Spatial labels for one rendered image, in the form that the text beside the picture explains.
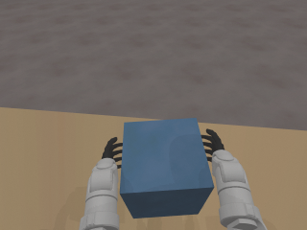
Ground left robot hand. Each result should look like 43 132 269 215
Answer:
102 137 123 169

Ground right robot hand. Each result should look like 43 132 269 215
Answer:
201 128 224 162

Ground right robot forearm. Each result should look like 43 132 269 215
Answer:
211 149 268 230

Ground carton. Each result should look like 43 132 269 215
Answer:
119 118 215 219

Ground left robot forearm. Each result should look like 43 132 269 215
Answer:
79 158 120 230

